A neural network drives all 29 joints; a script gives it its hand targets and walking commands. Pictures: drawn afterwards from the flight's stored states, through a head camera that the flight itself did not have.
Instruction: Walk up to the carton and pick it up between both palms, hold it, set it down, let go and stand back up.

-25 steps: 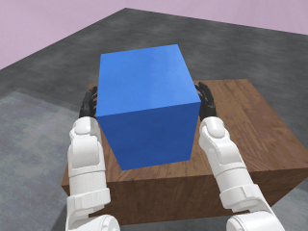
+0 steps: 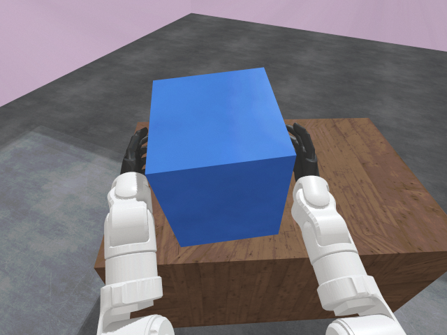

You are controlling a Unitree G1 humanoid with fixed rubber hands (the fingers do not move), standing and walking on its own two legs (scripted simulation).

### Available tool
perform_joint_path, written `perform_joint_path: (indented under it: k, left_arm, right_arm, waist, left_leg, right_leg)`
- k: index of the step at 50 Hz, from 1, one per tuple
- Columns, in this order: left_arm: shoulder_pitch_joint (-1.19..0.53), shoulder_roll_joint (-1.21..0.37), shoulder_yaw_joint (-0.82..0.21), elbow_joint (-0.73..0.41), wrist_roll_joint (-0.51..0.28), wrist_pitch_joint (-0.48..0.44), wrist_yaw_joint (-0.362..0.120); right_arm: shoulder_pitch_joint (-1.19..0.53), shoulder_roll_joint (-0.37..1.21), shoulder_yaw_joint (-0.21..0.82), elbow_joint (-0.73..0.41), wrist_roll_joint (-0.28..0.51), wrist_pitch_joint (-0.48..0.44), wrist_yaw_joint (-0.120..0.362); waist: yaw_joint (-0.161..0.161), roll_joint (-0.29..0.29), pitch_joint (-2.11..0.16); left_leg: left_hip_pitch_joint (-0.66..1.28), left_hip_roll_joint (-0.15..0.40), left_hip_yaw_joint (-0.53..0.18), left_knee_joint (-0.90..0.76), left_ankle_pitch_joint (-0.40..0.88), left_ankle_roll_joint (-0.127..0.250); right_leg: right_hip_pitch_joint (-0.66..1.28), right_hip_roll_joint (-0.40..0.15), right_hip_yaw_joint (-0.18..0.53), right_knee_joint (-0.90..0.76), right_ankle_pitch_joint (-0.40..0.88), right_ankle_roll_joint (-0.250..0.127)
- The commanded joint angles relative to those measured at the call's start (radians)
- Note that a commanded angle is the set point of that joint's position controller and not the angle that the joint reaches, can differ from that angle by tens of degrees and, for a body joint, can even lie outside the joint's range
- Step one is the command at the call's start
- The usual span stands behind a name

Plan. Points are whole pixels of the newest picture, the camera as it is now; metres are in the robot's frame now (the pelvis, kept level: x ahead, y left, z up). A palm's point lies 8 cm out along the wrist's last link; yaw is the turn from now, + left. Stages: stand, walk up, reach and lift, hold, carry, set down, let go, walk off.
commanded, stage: set down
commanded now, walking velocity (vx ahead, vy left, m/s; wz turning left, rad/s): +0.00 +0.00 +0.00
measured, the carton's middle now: (219, 162) +0.40 +0.01 +0.12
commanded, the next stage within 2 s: none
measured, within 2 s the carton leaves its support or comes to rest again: neither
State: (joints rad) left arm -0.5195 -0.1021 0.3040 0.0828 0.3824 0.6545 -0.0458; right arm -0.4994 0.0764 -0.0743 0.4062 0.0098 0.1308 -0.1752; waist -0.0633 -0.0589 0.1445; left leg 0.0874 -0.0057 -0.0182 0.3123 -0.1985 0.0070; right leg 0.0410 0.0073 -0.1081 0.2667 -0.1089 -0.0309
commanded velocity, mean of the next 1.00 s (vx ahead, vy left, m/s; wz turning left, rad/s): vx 0.00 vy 0.00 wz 0.00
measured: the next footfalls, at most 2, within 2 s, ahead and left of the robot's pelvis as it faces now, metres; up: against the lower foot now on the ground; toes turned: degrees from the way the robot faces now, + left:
none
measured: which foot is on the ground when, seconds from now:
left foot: down 0.00-1.00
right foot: down 0.00-1.00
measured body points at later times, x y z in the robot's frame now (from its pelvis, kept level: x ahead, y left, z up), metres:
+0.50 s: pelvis +0.02 +0.00 +0.00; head +0.02 +0.03 +0.45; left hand +0.40 +0.14 +0.10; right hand +0.38 -0.15 +0.11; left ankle +0.00 +0.11 -0.75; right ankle +0.04 -0.10 -0.75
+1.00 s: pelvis +0.03 +0.02 +0.00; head +0.03 +0.05 +0.45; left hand +0.41 +0.15 +0.08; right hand +0.39 -0.14 +0.10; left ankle +0.00 +0.11 -0.75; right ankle +0.04 -0.10 -0.75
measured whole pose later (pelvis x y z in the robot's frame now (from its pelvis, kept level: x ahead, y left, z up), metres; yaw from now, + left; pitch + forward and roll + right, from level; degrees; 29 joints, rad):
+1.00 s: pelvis +0.03 +0.02 +0.00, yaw +0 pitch -6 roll -2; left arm -0.51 -0.11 0.28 0.46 0.32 0.27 0.05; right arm -0.47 0.08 -0.21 0.69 -0.09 -0.22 -0.13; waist -0.04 -0.04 0.09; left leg 0.00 0.00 -0.01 0.35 -0.25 0.02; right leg -0.01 0.01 -0.10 0.23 -0.12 -0.01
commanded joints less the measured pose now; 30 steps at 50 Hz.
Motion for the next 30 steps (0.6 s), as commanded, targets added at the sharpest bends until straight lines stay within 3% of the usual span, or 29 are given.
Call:
perform_joint_path:
  k: [1,5,12,20,24,30]
  left_arm:
    - [-0.552,-0.425,-0.468,-0.077,-0.131,-0.128,-0.174]
    - [-0.562,-0.457,-0.510,-0.070,-0.150,-0.198,-0.158]
    - [-0.558,-0.485,-0.521,0.015,-0.145,-0.308,-0.124]
    - [-0.492,-0.497,-0.529,0.051,-0.128,-0.354,-0.110]
    - [-0.482,-0.495,-0.534,0.037,-0.128,-0.371,-0.107]
    - [-0.483,-0.486,-0.536,0.062,-0.125,-0.387,-0.105]
  right_arm:
    - [-0.685,0.427,0.323,-0.225,-0.029,-0.155,0.125]
    - [-0.701,0.437,0.332,-0.251,-0.050,-0.230,0.122]
    - [-0.669,0.451,0.312,-0.172,-0.101,-0.320,0.125]
    - [-0.625,0.464,0.357,-0.130,-0.071,-0.358,0.118]
    - [-0.605,0.471,0.384,-0.125,-0.052,-0.368,0.113]
    - [-0.605,0.466,0.379,-0.128,-0.059,-0.378,0.110]
  waist:
    - [0.005,0.064,-0.380]
    - [-0.004,0.066,-0.457]
    - [0.001,0.061,-0.506]
    - [0.016,0.073,-0.523]
    - [0.008,0.075,-0.542]
    - [-0.003,0.059,-0.525]
  left_leg:
    - [-0.124,-0.011,0.073,-0.078,0.118,-0.005]
    - [-0.097,-0.012,0.073,-0.049,0.200,-0.020]
    - [-0.127,-0.006,0.071,-0.044,0.228,-0.032]
    - [-0.139,-0.005,0.068,-0.018,0.364,-0.037]
    - [-0.156,-0.009,0.062,-0.011,0.392,-0.040]
    - [-0.168,-0.006,0.051,-0.016,0.376,-0.037]
  right_leg:
    - [0.190,-0.005,-0.037,-0.006,0.075,0.048]
    - [0.208,-0.003,-0.038,0.003,0.149,0.047]
    - [0.232,-0.014,-0.044,0.018,0.231,0.057]
    - [0.310,-0.018,-0.034,0.047,0.418,0.069]
    - [0.345,-0.021,-0.026,0.063,0.512,0.072]
    - [0.336,-0.019,-0.027,0.060,0.502,0.074]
